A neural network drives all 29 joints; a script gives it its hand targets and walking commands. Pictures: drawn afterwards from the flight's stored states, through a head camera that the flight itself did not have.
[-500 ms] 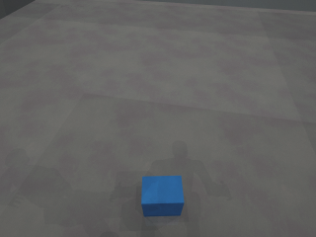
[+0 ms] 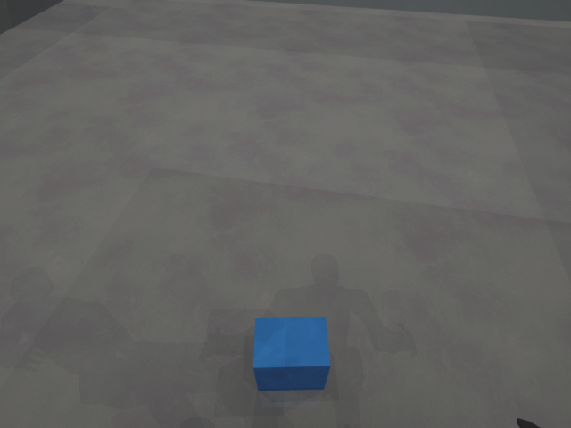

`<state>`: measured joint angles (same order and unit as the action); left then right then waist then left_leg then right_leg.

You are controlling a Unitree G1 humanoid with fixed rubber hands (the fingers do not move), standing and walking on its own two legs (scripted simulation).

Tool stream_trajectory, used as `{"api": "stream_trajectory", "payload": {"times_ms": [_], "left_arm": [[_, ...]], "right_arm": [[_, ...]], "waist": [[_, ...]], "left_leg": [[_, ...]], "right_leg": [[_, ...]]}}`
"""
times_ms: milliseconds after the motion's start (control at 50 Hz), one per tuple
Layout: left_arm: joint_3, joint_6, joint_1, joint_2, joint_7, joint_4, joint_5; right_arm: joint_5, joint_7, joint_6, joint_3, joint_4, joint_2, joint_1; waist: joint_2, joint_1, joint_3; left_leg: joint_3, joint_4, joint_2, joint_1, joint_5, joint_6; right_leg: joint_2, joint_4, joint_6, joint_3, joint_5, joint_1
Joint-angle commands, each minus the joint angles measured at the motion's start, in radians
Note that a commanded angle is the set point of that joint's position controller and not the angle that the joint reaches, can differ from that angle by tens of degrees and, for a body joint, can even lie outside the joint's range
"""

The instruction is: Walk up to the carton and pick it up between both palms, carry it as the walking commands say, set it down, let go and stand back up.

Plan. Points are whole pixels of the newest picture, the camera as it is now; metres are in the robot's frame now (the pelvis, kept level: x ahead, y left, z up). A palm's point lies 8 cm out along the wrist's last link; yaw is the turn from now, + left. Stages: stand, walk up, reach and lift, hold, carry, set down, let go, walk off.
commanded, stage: reach and lift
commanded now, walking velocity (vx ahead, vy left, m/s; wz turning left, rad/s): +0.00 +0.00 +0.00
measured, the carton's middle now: (290, 355) +0.45 +0.01 -0.62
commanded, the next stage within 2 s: none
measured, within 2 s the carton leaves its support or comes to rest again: neither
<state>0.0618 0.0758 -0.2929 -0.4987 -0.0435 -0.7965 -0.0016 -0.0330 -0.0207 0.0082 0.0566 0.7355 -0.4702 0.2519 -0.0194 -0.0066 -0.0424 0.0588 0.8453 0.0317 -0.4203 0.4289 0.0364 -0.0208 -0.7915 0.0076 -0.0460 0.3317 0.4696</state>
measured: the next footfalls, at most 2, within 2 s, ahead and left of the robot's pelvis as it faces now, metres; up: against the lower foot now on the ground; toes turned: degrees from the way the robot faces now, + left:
none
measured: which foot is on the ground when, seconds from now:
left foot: down 0.00-1.00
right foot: down 0.00-1.00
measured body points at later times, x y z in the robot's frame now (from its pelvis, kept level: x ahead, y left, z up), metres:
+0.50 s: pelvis +0.01 -0.02 +0.01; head +0.10 -0.02 +0.45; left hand +0.20 +0.27 -0.09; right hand +0.22 -0.29 -0.09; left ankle +0.01 +0.10 -0.70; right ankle +0.06 -0.16 -0.70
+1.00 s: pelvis -0.03 -0.03 -0.05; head +0.19 -0.01 +0.34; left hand +0.33 +0.28 -0.15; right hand +0.36 -0.24 -0.14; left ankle +0.01 +0.10 -0.70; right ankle +0.06 -0.16 -0.70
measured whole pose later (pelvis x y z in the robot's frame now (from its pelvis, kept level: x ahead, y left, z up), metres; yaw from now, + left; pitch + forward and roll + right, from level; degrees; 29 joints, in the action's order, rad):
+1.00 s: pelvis -0.03 -0.03 -0.05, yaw +2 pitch +22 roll +1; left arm 0.25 -0.09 0.58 -0.43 0.11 -0.79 -0.01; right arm 0.03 0.13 -0.17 0.08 0.60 -0.23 -0.56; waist 0.06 -0.01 -0.13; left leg 0.03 1.03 0.03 -1.04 0.39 -0.02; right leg -0.02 -1.02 -0.02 -0.04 0.31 1.10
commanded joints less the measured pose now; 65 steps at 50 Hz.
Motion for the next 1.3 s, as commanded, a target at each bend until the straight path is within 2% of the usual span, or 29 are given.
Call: {"api": "stream_trajectory", "payload": {"times_ms": [0, 60, 120, 200, 260, 280, 300, 320, 380, 440, 480, 500, 540, 560, 600, 620, 660, 740, 780, 800, 820, 860, 880, 940, 1000, 1020, 1100, 1220, 1280], "left_arm": [[0.057, -0.218, 0.421, 0.121, 0.047, 0.411, -0.011], [0.084, -0.274, 0.275, 0.16, 0.065, 0.323, -0.032], [0.112, -0.313, 0.229, 0.188, 0.064, 0.254, -0.066], [0.129, -0.319, 0.3, 0.211, 0.055, 0.219, -0.107], [0.123, -0.305, 0.324, 0.228, 0.052, 0.224, -0.1], [0.189, -0.241, 0.31, 0.044, 0.022, 0.248, -0.18], [0.173, -0.226, 0.33, 0.04, 0.026, 0.257, -0.171], [0.15, -0.221, 0.367, 0.074, 0.028, 0.304, -0.166], [0.15, -0.194, 0.385, 0.101, 0.056, 0.248, -0.109], [0.178, -0.157, 0.417, 0.084, 0.079, 0.226, -0.073], [0.174, -0.132, 0.505, 0.04, 0.093, 0.256, -0.061], [0.193, -0.117, 0.526, 0.019, 0.111, 0.224, -0.049], [0.243, -0.105, 0.554, -0.061, 0.126, 0.186, -0.057], [0.259, -0.098, 0.517, -0.065, 0.133, 0.127, -0.042], [0.267, -0.1, 0.542, -0.079, 0.142, 0.102, -0.044], [0.281, -0.083, 0.53, -0.079, 0.151, 0.039, -0.02], [0.278, -0.077, 0.643, -0.106, 0.156, 0.084, 0.01], [0.246, -0.102, 0.742, -0.11, 0.163, 0.049, 0.036], [0.277, -0.104, 0.825, -0.133, 0.163, 0.071, 0.021], [0.247, -0.114, 0.869, -0.112, 0.163, 0.056, 0.045], [0.281, -0.123, 0.915, -0.153, 0.169, 0.069, 0.039], [0.249, -0.139, 1.017, -0.131, 0.16, 0.066, 0.065], [0.271, -0.147, 1.06, -0.164, 0.159, 0.1, 0.05], [0.253, -0.172, 1.116, -0.138, 0.154, 0.053, 0.058], [0.239, -0.192, 1.215, -0.124, 0.148, 0.045, 0.051], [0.23, -0.195, 1.203, -0.089, 0.143, 0.011, 0.055], [0.231, -0.172, 1.298, -0.055, 0.134, -0.017, 0.058], [0.28, -0.127, 1.411, -0.061, 0.132, -0.092, 0.051], [0.285, -0.113, 1.507, -0.053, 0.131, -0.047, 0.035]], "right_arm": [[-0.062, 0.022, -0.095, 0.08, -0.262, 0.033, -0.24], [-0.079, 0.012, -0.122, 0.083, -0.253, 0.021, -0.183], [-0.089, 0.003, -0.151, 0.128, -0.259, 0.013, -0.239], [-0.088, -0.002, -0.157, 0.133, -0.252, 0.083, -0.353], [-0.078, -0.001, -0.149, 0.132, -0.256, 0.104, -0.396], [-0.061, -0.038, -0.163, 0.118, -0.06, 0.132, -0.265], [-0.054, -0.031, -0.152, 0.159, -0.076, 0.104, -0.265], [-0.032, -0.034, -0.146, 0.145, -0.102, 0.125, -0.303], [-0.046, -0.004, -0.131, 0.16, -0.12, 0.135, -0.297], [-0.003, 0.003, -0.101, 0.113, -0.178, 0.168, -0.363], [0.011, 0.026, -0.088, 0.114, -0.216, 0.161, -0.4], [0.026, 0.045, -0.085, 0.091, -0.258, 0.185, -0.45], [0.068, 0.07, -0.089, 0.043, -0.271, 0.246, -0.451], [0.067, 0.085, -0.085, 0.046, -0.275, 0.232, -0.451], [0.079, 0.106, -0.099, 0.041, -0.283, 0.234, -0.458], [0.082, 0.116, -0.082, 0.045, -0.307, 0.204, -0.488], [0.093, 0.131, -0.086, 0.033, -0.338, 0.233, -0.559], [0.101, 0.147, -0.122, 0.05, -0.271, 0.23, -0.628], [0.11, 0.145, -0.126, 0.043, -0.307, 0.237, -0.726], [0.119, 0.149, -0.136, 0.044, -0.263, 0.238, -0.75], [0.11, 0.154, -0.144, 0.056, -0.278, 0.221, -0.823], [0.107, 0.154, -0.159, 0.062, -0.252, 0.208, -0.927], [0.098, 0.158, -0.171, 0.105, -0.243, 0.185, -0.949], [0.107, 0.155, -0.199, 0.087, -0.141, 0.207, -0.999], [0.112, 0.155, -0.205, 0.104, -0.105, 0.197, -1.093], [0.094, 0.157, -0.21, 0.118, -0.045, 0.201, -1.101], [0.105, 0.155, -0.172, 0.146, -0.073, 0.198, -1.201], [0.085, 0.162, -0.13, 0.158, -0.117, 0.211, -1.346], [0.113, 0.168, -0.131, 0.159, -0.098, 0.258, -1.356]], "waist": [[-0.029, 0.036, 0.026], [0.072, 0.047, 0.02], [0.102, 0.069, 0.052], [0.0, 0.067, 0.04], [-0.003, 0.064, 0.035], [-0.137, 0.054, -0.251], [-0.137, 0.024, -0.221], [-0.156, 0.029, -0.119], [0.045, 0.025, 0.047], [0.078, 0.07, 0.167], [0.031, 0.049, 0.206], [0.094, 0.078, 0.241], [0.079, 0.129, 0.275], [0.117, 0.133, 0.327], [0.083, 0.131, 0.387], [0.127, 0.134, 0.46], [0.136, 0.13, 0.512], [0.062, 0.104, 0.524], [0.026, 0.122, 0.557], [0.049, 0.085, 0.554], [0.071, 0.101, 0.588], [0.067, 0.076, 0.61], [0.005, 0.07, 0.661], [-0.007, 0.074, 0.641], [-0.085, 0.075, 0.697], [-0.024, 0.043, 0.661], [-0.049, 0.054, 0.753], [0.056, 0.094, 0.885], [-0.011, 0.12, 0.944]], "left_leg": [[-0.206, -0.282, 0.085, -0.067, -0.077, 0.017], [-0.156, -0.28, 0.087, 0.012, -0.081, -0.007], [-0.143, -0.324, 0.084, 0.124, -0.115, 0.019], [-0.147, -0.338, 0.078, 0.162, -0.138, 0.031], [-0.142, -0.335, 0.069, 0.192, -0.157, 0.036], [-0.024, -0.334, -0.034, -0.144, -0.054, -0.057], [-0.038, -0.352, -0.027, -0.167, 0.012, -0.047], [-0.055, -0.337, -0.038, -0.151, -0.016, -0.052], [-0.055, -0.24, -0.075, -0.061, -0.136, -0.035], [-0.045, -0.127, -0.088, -0.07, -0.228, -0.031], [-0.047, -0.072, -0.086, -0.145, -0.276, -0.038], [-0.04, -0.049, -0.08, -0.203, -0.279, -0.031], [-0.007, -0.015, -0.083, -0.282, -0.25, -0.022], [0.0, 0.009, -0.088, -0.329, -0.283, -0.034], [-0.003, 0.02, -0.093, -0.376, -0.308, -0.034], [0.016, 0.037, -0.099, -0.416, -0.32, -0.037], [0.002, 0.038, -0.098, -0.479, -0.304, -0.028], [0.014, 0.053, -0.096, -0.533, -0.247, -0.04], [0.014, 0.069, -0.092, -0.547, -0.246, -0.037], [0.013, 0.071, -0.088, -0.545, -0.24, -0.036], [0.021, 0.086, -0.087, -0.587, -0.183, -0.041], [0.012, 0.086, -0.078, -0.582, -0.154, -0.044], [0.013, 0.088, -0.081, -0.597, -0.157, -0.053], [0.025, 0.104, -0.081, -0.589, -0.148, -0.064], [0.009, 0.106, -0.082, -0.558, -0.159, -0.073], [0.016, 0.104, -0.078, -0.58, -0.172, -0.073], [0.006, 0.127, -0.077, -0.563, -0.317, -0.069], [0.005, 0.164, -0.097, -0.646, -0.453, -0.053], [0.006, 0.165, -0.107, -0.633, -0.538, -0.046]], "right_leg": [[0.006, 0.172, 0.045, -0.147, 0.047, -0.223], [0.008, 0.198, 0.037, -0.136, 0.007, -0.191], [-0.009, 0.196, 0.027, -0.09, -0.043, -0.184], [-0.025, 0.178, 0.027, -0.09, -0.05, -0.147], [-0.023, 0.183, 0.029, -0.095, -0.064, -0.126], [0.079, 0.127, -0.037, 0.15, 0.012, -0.035], [0.071, 0.122, -0.04, 0.142, 0.01, -0.082], [0.065, 0.101, -0.036, 0.131, -0.033, -0.084], [0.058, 0.097, -0.054, 0.099, -0.089, -0.041], [0.056, 0.067, -0.054, 0.072, -0.152, -0.002], [0.06, 0.02, -0.059, 0.067, -0.222, 0.022], [0.056, 0.012, -0.076, 0.06, -0.246, 0.006], [0.042, -0.002, -0.087, 0.033, -0.269, -0.009], [0.04, -0.026, -0.096, 0.025, -0.346, -0.049], [0.043, -0.059, -0.095, 0.029, -0.41, -0.049], [0.039, -0.077, -0.094, 0.017, -0.485, -0.09], [0.034, -0.095, -0.106, 0.007, -0.473, -0.052], [0.038, -0.118, -0.098, 0.026, -0.339, 0.053], [0.041, -0.128, -0.098, 0.021, -0.296, 0.102], [0.046, -0.126, -0.096, 0.03, -0.276, 0.153], [0.049, -0.126, -0.1, 0.027, -0.228, 0.119], [0.051, -0.149, -0.095, 0.053, -0.161, 0.188], [0.065, -0.165, -0.089, 0.053, -0.176, 0.171], [0.068, -0.174, -0.088, 0.063, -0.138, 0.247], [0.076, -0.194, -0.074, 0.076, -0.107, 0.302], [0.078, -0.176, -0.078, 0.083, -0.126, 0.335], [0.088, -0.194, -0.07, 0.076, -0.242, 0.366], [0.091, -0.251, -0.09, 0.07, -0.394, 0.335], [0.094, -0.248, -0.077, 0.044, -0.479, 0.336]]}}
